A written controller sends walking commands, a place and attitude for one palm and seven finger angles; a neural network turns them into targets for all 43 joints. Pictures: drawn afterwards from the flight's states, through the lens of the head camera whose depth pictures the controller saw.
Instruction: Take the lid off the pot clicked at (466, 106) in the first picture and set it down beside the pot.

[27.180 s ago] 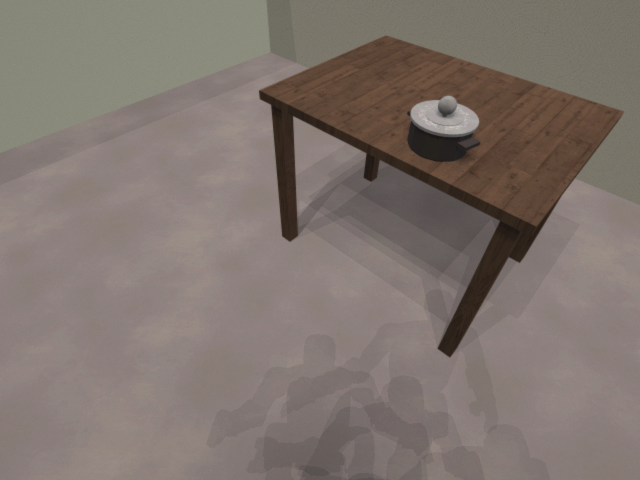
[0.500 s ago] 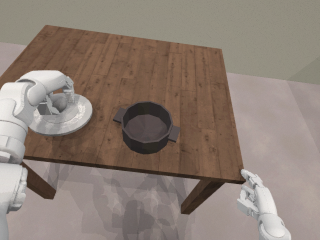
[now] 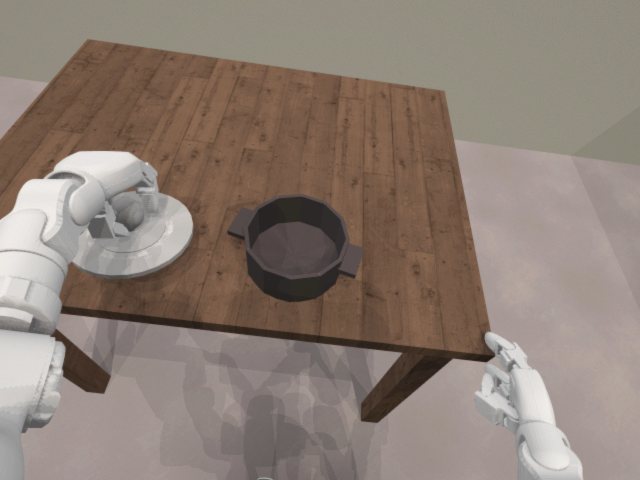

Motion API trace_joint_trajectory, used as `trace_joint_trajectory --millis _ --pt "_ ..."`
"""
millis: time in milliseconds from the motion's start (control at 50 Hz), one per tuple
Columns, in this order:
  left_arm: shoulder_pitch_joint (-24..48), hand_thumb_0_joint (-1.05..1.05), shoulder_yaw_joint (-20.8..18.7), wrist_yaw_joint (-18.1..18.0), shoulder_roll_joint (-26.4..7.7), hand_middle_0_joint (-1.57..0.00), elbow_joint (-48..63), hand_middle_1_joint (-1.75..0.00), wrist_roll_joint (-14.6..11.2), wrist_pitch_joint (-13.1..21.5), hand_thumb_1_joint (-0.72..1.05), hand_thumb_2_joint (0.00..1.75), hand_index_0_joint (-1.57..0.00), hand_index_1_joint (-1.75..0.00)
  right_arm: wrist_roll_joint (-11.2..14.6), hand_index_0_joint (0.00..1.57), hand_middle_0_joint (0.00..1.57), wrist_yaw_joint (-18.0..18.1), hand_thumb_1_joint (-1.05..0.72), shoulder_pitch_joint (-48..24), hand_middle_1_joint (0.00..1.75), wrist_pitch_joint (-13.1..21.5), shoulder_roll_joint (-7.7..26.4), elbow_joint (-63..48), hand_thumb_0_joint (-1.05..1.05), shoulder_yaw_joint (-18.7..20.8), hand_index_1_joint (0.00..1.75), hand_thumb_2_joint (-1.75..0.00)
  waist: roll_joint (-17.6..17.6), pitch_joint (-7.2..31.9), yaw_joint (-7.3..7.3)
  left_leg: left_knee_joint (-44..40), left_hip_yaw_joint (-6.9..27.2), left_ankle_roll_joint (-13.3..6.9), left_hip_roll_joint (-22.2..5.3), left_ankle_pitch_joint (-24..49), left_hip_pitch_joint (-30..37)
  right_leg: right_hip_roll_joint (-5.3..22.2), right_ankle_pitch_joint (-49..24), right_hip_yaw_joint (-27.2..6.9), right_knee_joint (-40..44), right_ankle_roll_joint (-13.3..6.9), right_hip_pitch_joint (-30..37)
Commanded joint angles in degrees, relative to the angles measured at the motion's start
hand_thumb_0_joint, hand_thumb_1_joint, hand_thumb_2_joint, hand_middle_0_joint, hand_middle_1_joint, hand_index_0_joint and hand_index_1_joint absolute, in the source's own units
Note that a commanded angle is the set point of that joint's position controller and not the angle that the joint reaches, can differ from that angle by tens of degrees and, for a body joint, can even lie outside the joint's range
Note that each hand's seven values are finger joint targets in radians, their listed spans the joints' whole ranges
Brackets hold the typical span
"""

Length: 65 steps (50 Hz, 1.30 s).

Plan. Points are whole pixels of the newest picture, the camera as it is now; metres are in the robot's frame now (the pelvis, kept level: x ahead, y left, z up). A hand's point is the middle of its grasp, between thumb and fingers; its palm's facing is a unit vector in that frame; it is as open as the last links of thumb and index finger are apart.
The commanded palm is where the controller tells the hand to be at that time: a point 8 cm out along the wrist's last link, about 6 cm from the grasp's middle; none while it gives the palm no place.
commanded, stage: lower the lid onto the table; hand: left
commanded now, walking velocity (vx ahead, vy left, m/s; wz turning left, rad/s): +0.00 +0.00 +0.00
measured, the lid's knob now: (126, 214) +0.44 +0.30 +0.02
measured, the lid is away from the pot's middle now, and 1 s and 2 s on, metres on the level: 0.24 0.27 0.26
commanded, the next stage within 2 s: open the fingers wide in 0.58 s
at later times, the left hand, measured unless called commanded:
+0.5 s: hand (116, 230) +0.42 +0.30 +0.01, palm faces -0.44 -0.08 -0.89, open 7.4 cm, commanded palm +0.48 +0.29 +0.07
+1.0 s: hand (101, 251) +0.39 +0.32 +0.00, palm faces -0.38 -0.11 -0.92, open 7.4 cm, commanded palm +0.43 +0.30 +0.06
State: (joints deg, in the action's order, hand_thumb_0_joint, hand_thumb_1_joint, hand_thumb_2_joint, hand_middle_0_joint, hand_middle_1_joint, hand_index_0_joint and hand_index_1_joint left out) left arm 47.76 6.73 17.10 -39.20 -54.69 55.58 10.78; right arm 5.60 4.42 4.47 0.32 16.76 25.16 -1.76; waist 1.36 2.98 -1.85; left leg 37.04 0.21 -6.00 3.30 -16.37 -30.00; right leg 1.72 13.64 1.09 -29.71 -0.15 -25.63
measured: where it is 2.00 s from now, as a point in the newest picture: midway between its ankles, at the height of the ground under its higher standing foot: outside the picture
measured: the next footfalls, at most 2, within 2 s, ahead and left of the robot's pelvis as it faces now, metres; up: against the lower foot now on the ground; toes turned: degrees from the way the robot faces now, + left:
none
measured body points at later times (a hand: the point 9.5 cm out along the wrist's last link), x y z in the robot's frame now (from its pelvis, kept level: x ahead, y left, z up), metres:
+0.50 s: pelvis +0.00 +0.01 -0.01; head +0.07 +0.06 +0.43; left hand +0.44 +0.31 +0.06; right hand +0.23 -0.25 -0.03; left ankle +0.01 +0.04 -0.73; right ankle +0.01 -0.18 -0.72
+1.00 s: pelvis -0.01 +0.02 -0.02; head +0.05 +0.08 +0.43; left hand +0.41 +0.32 +0.05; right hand +0.23 -0.24 -0.03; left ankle +0.01 +0.04 -0.73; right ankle +0.01 -0.18 -0.72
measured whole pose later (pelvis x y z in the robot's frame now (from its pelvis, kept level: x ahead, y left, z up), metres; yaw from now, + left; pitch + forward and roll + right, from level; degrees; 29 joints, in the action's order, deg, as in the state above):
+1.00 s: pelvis -0.01 +0.02 -0.02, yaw +1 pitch +11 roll -6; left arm 41.8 7.4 10.7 -36.8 -51.1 57.1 8.4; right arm 5.2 3.3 5.5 -2.5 17.7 23.0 1.0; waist 1.6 4.3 -1.5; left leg 46.2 1.5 -7.0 3.7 -19.9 -36.5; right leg 1.1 17.3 1.0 -37.1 -2.0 -30.7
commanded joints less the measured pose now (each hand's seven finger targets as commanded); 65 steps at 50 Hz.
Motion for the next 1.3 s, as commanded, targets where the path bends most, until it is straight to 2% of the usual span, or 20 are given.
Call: trace_joint_trajectory --millis 0,40,180,240,320,420,480,520,620,640,660,700,740,760,780,820,920,1080,1160,1280 --pt "32.0 0.00 -5.1 -3.1 -15.0 -0.92 13.6 -1.05 -1.2 -0.3 0.66 0.93 -0.90 -1.05 -0.7 0.20 0.20 0.0 -0.90 9.9 0.30 -5.6 9.0 5.0 0.00 2.0 0.30 -0.90 -14.2 21.2 -1.71 -3.8 6.4 5.3 -5.3 24.3 26.8 -2.3 -5.3 2.1 1.5 -3.0 -7.9" --pt "32.6 0.00 -3.9 -3.3 -13.2 -0.92 14.9 -1.05 -0.8 -0.3 0.66 0.93 -0.90 -1.05 -0.9 0.20 0.20 -0.2 -0.90 10.5 0.30 -5.4 8.8 5.3 0.00 2.3 0.30 -0.90 -16.7 21.8 -1.71 -2.9 7.5 6.2 -5.8 27.6 29.7 -2.5 -4.7 2.3 1.0 -3.0 -10.2" --pt "30.2 0.00 -4.5 -4.1 -13.8 -0.92 11.8 -1.05 -1.2 -0.4 0.66 0.93 -0.90 -1.05 -0.8 0.20 0.20 0.2 -0.90 10.7 0.30 -5.5 9.0 5.1 0.00 2.0 0.30 -0.90 -12.4 20.6 -1.99 -2.5 6.5 5.0 -5.3 21.8 25.0 -2.7 -4.0 2.2 0.2 -2.9 -9.9" --pt "31.7 0.00 -5.7 -4.8 -15.4 -0.92 14.2 -1.05 -0.1 0.1 0.66 0.93 -0.90 -1.05 -1.0 0.20 0.20 0.2 -0.90 10.8 0.30 -5.4 8.9 4.9 0.00 2.0 0.30 -0.90 -16.7 22.9 -1.55 -1.3 7.4 6.2 -5.6 28.7 27.9 -2.7 -5.4 2.2 -1.0 -3.1 -11.0" --pt "28.7 0.00 -6.6 -5.6 -16.5 -0.92 9.9 -1.05 -0.1 -0.2 0.66 0.93 -0.90 -1.05 -0.8 0.20 0.20 0.3 -0.90 10.8 0.30 -5.6 9.0 4.9 0.00 1.6 0.30 -0.90 -12.8 21.3 -1.95 -0.8 6.6 5.5 -5.4 24.6 23.9 -2.9 -4.7 2.0 -1.6 -2.8 -11.0" --pt "30.7 0.00 -4.2 -6.0 -13.4 -0.92 12.6 -1.05 0.3 -0.1 0.66 0.93 -0.90 -1.05 -1.0 0.20 0.20 0.2 -0.90 11.4 0.30 -5.4 8.8 4.8 0.00 2.1 0.30 -0.90 -17.7 23.7 -2.30 0.6 8.3 6.7 -6.0 28.6 28.0 -3.0 -3.5 2.5 -2.9 -2.8 -15.0" --pt "29.7 0.00 -5.4 -6.0 -14.8 -0.92 11.5 -1.05 -0.1 0.0 0.66 0.93 -0.90 -1.05 -1.0 0.20 0.20 0.3 -0.90 11.6 0.30 -5.5 9.2 4.8 0.00 2.1 0.30 -0.90 -15.1 23.0 -2.37 0.9 7.9 6.2 -5.9 25.4 25.7 -3.0 -3.2 2.4 -3.0 -2.8 -14.8" --pt "29.5 0.00 -4.1 -5.9 -12.9 -0.92 11.2 -1.05 -0.6 -0.1 0.66 0.93 -0.90 -1.05 -1.0 0.20 0.20 0.3 -0.90 11.8 0.30 -5.4 9.0 4.7 0.00 2.1 0.30 -0.90 -14.8 22.8 -2.70 1.3 8.1 6.1 -5.9 26.7 25.7 -3.1 -3.5 2.5 -3.5 -2.7 -15.5" --pt "28.7 0.00 -5.8 -6.7 -14.8 -0.92 10.7 -1.05 0.4 0.5 0.66 0.93 -0.90 -1.05 -1.2 0.20 0.20 0.4 -0.90 12.4 0.30 -5.4 9.2 4.7 0.00 2.2 0.30 -0.90 -15.7 23.4 -2.62 2.6 9.1 6.8 -6.4 28.5 25.9 -3.3 -2.7 2.6 -5.0 -2.6 -17.8" --pt "28.4 0.00 -3.8 -6.8 -12.3 -0.92 9.4 -1.05 0.5 0.2 0.66 0.93 -0.90 -1.05 -1.2 0.20 0.20 0.3 -0.90 12.1 0.30 -5.7 9.1 4.8 0.00 2.1 0.30 -0.90 -15.1 21.7 -2.94 2.6 9.2 6.8 -6.4 26.8 24.6 -3.3 -1.9 2.8 -5.1 -2.6 -19.2" --pt "12.3 0.00 -14.1 -7.5 -19.2 -0.92 9.0 -1.05 1.2 0.7 0.66 0.93 -0.90 -1.05 -1.7 0.20 0.20 -1.2 -0.90 12.6 0.30 -5.7 8.0 1.1 0.00 3.1 0.30 -0.90 -15.4 25.2 2.81 2.5 9.7 7.8 -4.8 31.1 24.7 -3.3 -2.9 2.8 -5.4 -3.3 -13.1" --pt "12.5 0.00 -14.1 -8.5 -19.5 -0.89 13.2 -1.04 1.8 1.3 0.62 0.92 -0.88 -1.04 -1.9 0.20 0.20 -2.3 -0.90 10.6 0.30 -7.2 8.1 0.1 0.00 2.9 0.30 -0.90 -18.4 28.4 2.48 3.8 10.3 9.2 -5.2 38.6 26.8 -3.2 -6.5 2.2 -6.6 -3.3 -12.8" --pt "19.6 0.00 -5.8 -8.7 -10.1 -0.86 16.3 -1.03 1.6 -0.1 0.59 0.91 -0.85 -1.03 -2.1 0.20 0.20 -3.3 -0.90 9.6 0.30 -8.4 7.7 1.6 0.00 3.6 0.30 -0.90 -17.5 24.5 -0.52 3.6 11.4 8.9 -7.0 35.5 27.7 -3.1 -3.0 2.6 -5.7 -2.5 -18.0" --pt "22.4 0.00 -4.2 -9.0 -9.0 -0.85 16.1 -1.02 1.6 -0.9 0.57 0.91 -0.84 -1.02 -2.0 0.20 0.20 -3.4 -0.90 9.7 0.30 -8.8 8.0 2.3 0.00 3.9 0.30 -0.90 -15.2 22.0 -1.49 2.8 11.9 8.5 -7.3 29.7 26.3 -3.1 -0.7 2.6 -5.1 -2.3 -19.1" --pt "23.5 0.00 -6.3 -9.6 -12.2 -0.84 16.2 -1.01 1.6 -1.5 0.55 0.90 -0.82 -1.01 -1.7 0.20 0.20 -3.2 -0.90 9.7 0.30 -8.9 8.5 2.2 0.00 3.8 0.30 -0.90 -14.6 20.8 -0.99 1.7 11.8 8.1 -6.9 24.0 24.8 -3.1 0.7 2.5 -4.8 -2.6 -18.2" --pt "25.1 0.00 -6.2 -9.9 -12.7 -0.81 17.0 -1.00 0.8 -1.9 0.51 0.90 -0.80 -1.00 -1.3 0.20 0.20 -2.5 -0.90 9.9 0.30 -8.5 8.6 1.8 0.00 3.6 0.30 -0.90 -15.5 19.7 -0.98 0.4 12.2 7.6 -6.4 19.4 24.7 -3.1 1.8 2.3 -4.7 -2.9 -17.7" --pt "22.6 0.00 -3.4 -8.5 -9.1 -0.75 16.1 -0.95 0.2 -2.0 0.42 0.89 -0.74 -0.95 -1.1 0.20 0.20 -2.2 -0.90 10.1 0.30 -7.9 8.3 2.2 0.00 3.4 0.30 -0.90 -18.0 20.8 -0.96 1.2 13.5 8.9 -6.6 23.9 27.7 -3.2 1.1 2.1 -5.6 -3.0 -18.8" --pt "23.6 0.00 -2.0 -8.3 -8.4 -0.67 13.2 -0.86 -0.3 -2.2 0.26 0.88 -0.66 -0.86 -0.7 0.20 0.20 -1.2 -0.90 9.9 0.30 -7.5 8.8 3.3 0.00 2.9 0.30 -0.90 -12.1 17.0 -1.85 -0.6 11.9 7.1 -5.7 10.5 21.8 -3.4 3.3 1.9 -4.8 -3.1 -18.0" --pt "24.1 0.00 -3.5 -8.1 -10.3 -0.62 14.8 -0.82 0.4 -1.7 0.18 0.88 -0.62 -0.82 -0.8 0.20 0.20 -1.0 -0.90 9.9 0.30 -7.0 8.6 2.9 0.00 2.7 0.30 -0.90 -16.4 20.1 -1.04 0.7 12.0 7.9 -5.5 16.8 24.6 -3.3 1.8 1.8 -5.7 -3.4 -17.7" --pt "22.9 0.00 -1.5 -7.9 -7.6 -0.56 10.7 -0.74 0.3 -2.8 0.06 0.88 -0.56 -0.74 -0.7 0.20 0.20 -1.2 -0.90 10.1 0.30 -7.3 8.4 2.9 0.00 2.6 0.30 -0.90 -11.4 18.0 -1.87 0.8 10.9 7.0 -5.2 13.6 20.7 -3.6 2.4 2.1 -5.5 -3.1 -17.9"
